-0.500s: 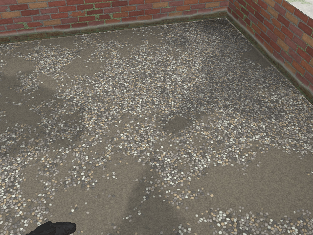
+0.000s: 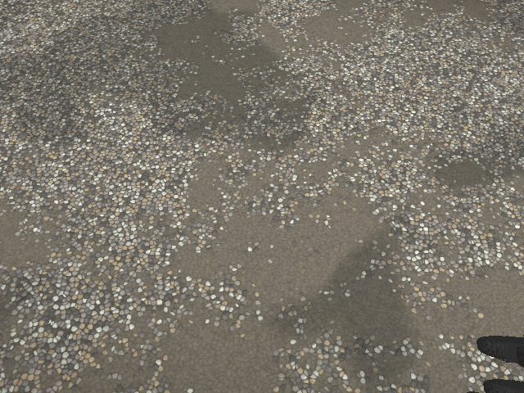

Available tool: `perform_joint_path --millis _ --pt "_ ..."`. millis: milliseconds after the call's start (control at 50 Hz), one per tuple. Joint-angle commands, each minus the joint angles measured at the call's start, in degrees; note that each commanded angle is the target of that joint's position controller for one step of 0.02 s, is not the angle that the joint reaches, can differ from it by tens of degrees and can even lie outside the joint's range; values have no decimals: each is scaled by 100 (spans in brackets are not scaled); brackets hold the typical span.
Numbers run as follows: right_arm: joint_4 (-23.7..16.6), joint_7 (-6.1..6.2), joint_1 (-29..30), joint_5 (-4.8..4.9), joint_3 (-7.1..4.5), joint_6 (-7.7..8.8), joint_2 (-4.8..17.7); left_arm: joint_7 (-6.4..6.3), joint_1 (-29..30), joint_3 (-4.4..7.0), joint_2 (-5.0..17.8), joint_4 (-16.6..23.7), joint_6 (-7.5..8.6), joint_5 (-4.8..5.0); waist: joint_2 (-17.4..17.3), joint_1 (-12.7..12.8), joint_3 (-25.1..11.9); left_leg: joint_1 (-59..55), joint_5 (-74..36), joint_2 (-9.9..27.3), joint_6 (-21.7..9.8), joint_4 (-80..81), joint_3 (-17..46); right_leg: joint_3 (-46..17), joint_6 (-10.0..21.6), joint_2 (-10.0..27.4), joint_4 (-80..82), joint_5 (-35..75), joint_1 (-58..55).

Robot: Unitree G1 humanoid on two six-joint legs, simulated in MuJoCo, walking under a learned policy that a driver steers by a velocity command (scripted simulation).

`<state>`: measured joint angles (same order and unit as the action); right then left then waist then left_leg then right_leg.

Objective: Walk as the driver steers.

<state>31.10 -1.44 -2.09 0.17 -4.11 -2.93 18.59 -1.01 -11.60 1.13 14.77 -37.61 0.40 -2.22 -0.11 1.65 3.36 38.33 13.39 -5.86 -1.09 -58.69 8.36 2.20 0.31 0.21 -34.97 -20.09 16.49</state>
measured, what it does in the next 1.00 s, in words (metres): steps on the spot, turning right: left foot, then right foot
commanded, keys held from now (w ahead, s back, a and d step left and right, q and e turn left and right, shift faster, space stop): w+shift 0.06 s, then w+e+shift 0.62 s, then w+shift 0.10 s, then w+q+shift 0.22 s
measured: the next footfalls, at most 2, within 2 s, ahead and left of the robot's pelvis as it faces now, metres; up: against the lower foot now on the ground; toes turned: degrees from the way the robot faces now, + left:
left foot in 0.14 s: +0.10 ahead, +0.15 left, +0.00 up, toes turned -12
right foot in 0.52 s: +0.04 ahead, -0.07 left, +0.00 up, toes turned -11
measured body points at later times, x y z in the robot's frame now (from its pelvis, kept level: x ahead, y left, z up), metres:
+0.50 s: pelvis +0.03 +0.08 -0.01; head +0.06 +0.07 +0.44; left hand +0.25 +0.31 -0.09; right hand +0.20 -0.16 -0.09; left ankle +0.09 +0.16 -0.73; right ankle +0.04 -0.05 -0.70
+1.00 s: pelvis -0.01 +0.04 -0.01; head -0.01 +0.04 +0.44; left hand +0.33 +0.09 -0.01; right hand +0.06 -0.24 -0.09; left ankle +0.06 +0.16 -0.72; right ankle +0.01 -0.05 -0.73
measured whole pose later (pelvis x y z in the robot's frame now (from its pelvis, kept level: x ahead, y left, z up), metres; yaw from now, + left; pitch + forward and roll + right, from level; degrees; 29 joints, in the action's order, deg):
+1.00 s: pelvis -0.01 +0.04 -0.01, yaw -20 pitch -1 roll +1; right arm 34.8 -0.5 -9.0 2.0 -0.2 -1.3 11.5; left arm 1.7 5.0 -2.2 9.0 -26.2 -2.9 0.1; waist 1.0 -3.3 0.7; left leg 18.8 18.6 1.8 0.5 -39.0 -2.3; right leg 1.2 2.6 -1.4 -39.4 -16.6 21.4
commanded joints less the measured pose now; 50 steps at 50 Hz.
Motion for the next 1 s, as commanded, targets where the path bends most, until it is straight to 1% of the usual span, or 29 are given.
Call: perform_joint_path --millis 20,100,140,160,180,200,220,240,280,320,400,460,500,540,560,580,600,640,700,720,740,760,780,820,860,900,940,960,1000 --pt "-543 10 339 -126 158 46 -43 100 500 46 506 510 271 31 783 -67 -679 -41 -457 310 118 201 49 -1104 495 1208 859 2073 -197" --pt "-703 -74 661 -78 260 83 -41 56 79 114 793 400 218 92 831 130 -776 -1515 524 446 26 1312 -906 -899 677 1287 885 2521 117" --pt "-497 -18 46 -167 335 121 -196 -51 129 105 772 365 -5 198 685 -197 -880 -2774 -187 387 -108 2326 -1122 -785 553 1032 422 3482 90" --pt "-335 52 -735 -257 284 164 66 -82 -23 117 757 378 -93 243 242 -495 -1207 -3806 -1460 653 -265 2024 -678 -612 388 646 -701 3461 489" --pt "-204 81 -1055 -145 84 208 649 -78 143 29 461 744 -66 301 -1348 -792 -1810 -4728 -2007 1523 -569 2281 319 -189 15 -83 -1837 1258 1715" --pt "-160 106 -1290 -22 35 201 805 -149 853 123 525 949 -52 301 -1683 -1174 -1385 -4055 -1908 2193 -720 2986 1343 -728 -59 -591 -2871 -1131 2489" --pt "-204 182 -1129 -78 82 234 659 -177 922 228 603 905 -51 280 -972 -974 -1120 -3431 -2062 2330 -751 2923 1232 -1326 -117 -679 -3639 -978 2556" --pt "-283 240 -677 -146 184 276 399 -163 733 212 477 846 -48 268 -819 -612 -1056 -2952 -2239 2345 -644 2857 962 -1343 -131 -653 -3915 -702 2521" --pt "-365 247 -88 -162 362 389 31 -177 369 183 310 774 -173 210 -1004 -116 -795 -1910 -2357 1978 -170 3026 222 -1481 -206 -531 -3408 -116 1996" --pt "-420 216 174 -219 422 529 -71 -202 -36 229 281 600 -364 180 -1184 123 -1032 -1542 -2515 2009 -186 3222 49 -1242 -297 -595 -3604 152 1495" --pt "-395 173 237 -211 477 653 -184 -141 243 178 283 615 -541 172 -631 204 -1157 -1631 -1878 2106 -375 3239 -310 -994 -235 -214 -3246 545 1367" --pt "-262 215 -5 -229 449 579 -118 -18 604 37 192 789 -563 71 -762 -6 -1048 -1896 -2072 2035 -201 3099 -779 -502 40 -54 -1890 239 887" --pt "-198 252 -96 -313 359 479 43 56 758 -13 202 891 -526 114 -836 -102 -1108 -2118 -1940 2125 -234 2969 -883 -254 218 -27 -1308 105 548" --pt "-157 310 -32 -275 326 373 -150 106 436 -65 63 760 -459 112 -64 -15 -1227 -1878 -977 1724 9 2307 -1435 -109 511 -26 -255 955 -377" --pt "-269 352 -326 -307 362 261 -338 87 188 1 362 587 -409 178 809 -234 -1252 -1602 -347 1022 188 1641 -1727 -398 717 -51 -617 2599 -559" --pt "-567 297 183 -212 381 203 -356 53 316 157 787 696 -388 533 1604 138 -1231 -1270 577 459 553 1479 -2073 -1703 1011 183 182 1407 -114" --pt "-774 176 826 -45 334 213 -193 92 856 224 959 1000 -410 569 1789 287 -750 -1154 698 355 602 769 -1674 -2726 1122 480 1035 -306 852" --pt "-757 26 609 -62 323 309 -201 21 1980 189 868 1368 -422 441 1415 -205 -677 -1665 479 418 541 487 -1126 -2754 994 519 1355 -159 1412" --pt "-229 136 -478 -228 321 412 -409 71 2162 139 389 1536 -318 497 376 -581 -1160 -3624 -163 577 259 1967 -1339 -1845 574 -90 748 81 1808" --pt "-18 172 -1027 -353 284 398 -344 98 2204 81 32 1566 -285 516 -736 -799 -1202 -4403 -306 1072 94 2238 -821 -1376 341 -515 -340 -341 2532" --pt "-4 203 -928 -389 124 350 151 83 2356 -7 -181 1724 -294 498 -1950 -931 -1051 -4300 946 2239 -311 3182 815 -969 214 -658 -1309 -471 3462" --pt "-185 255 -552 -347 114 349 158 82 2398 76 124 1746 -254 287 -1144 -812 -940 -3787 1507 2691 -652 3513 1592 -1154 106 -270 -1736 -150 3435" --pt "-288 269 -139 -305 217 386 -36 111 2410 75 112 1717 -223 264 -735 -595 -893 -3111 1740 2727 -707 3658 1598 -1115 7 -174 -1753 31 2908" --pt "-384 267 583 -60 341 461 -168 217 1990 19 -28 1606 -201 297 -556 -99 -944 -1581 1771 2263 -445 3807 634 -601 -159 -37 -1213 527 887" --pt "-395 186 719 117 361 484 -165 339 1607 -3 -109 1414 -297 236 -713 39 -939 -762 1422 1617 -220 3790 -219 -124 -203 -259 -845 882 -747" --pt "-349 83 522 240 348 405 -255 343 1417 -54 -108 1385 -330 166 -211 78 -823 -991 794 1176 -151 3131 -467 -113 -107 7 -179 1056 -1023" --pt "-395 69 388 220 387 323 -487 311 1643 41 377 1530 -269 228 1174 180 -1002 -1443 629 619 159 2126 -1141 -1193 37 664 1030 -304 -280" --pt "-416 80 373 218 334 286 -417 266 1794 41 476 1581 -261 236 1420 131 -778 -1351 653 534 153 1923 -1127 -1612 124 884 1501 -896 -58" --pt "-335 105 114 159 303 256 -449 139 2155 6 331 1630 -216 261 1133 -105 -650 -1619 386 572 105 2022 -1049 -1501 117 1047 1603 -997 147"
